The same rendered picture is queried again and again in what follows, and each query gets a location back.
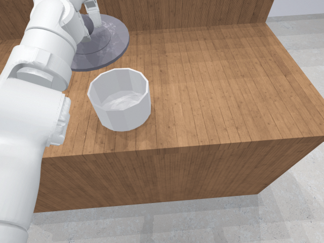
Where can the lid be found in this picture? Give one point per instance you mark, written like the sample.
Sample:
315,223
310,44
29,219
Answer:
108,43

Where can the table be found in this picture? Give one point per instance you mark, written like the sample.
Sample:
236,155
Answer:
231,110

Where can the pot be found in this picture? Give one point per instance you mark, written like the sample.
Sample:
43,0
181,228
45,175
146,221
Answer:
121,98

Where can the knob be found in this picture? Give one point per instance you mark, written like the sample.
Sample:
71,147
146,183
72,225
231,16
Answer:
88,23

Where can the robot left upper arm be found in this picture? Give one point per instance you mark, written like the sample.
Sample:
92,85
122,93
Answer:
32,117

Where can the robot left forearm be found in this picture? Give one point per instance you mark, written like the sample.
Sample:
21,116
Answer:
47,49

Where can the robot left hand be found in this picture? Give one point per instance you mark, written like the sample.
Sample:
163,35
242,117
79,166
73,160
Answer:
93,11

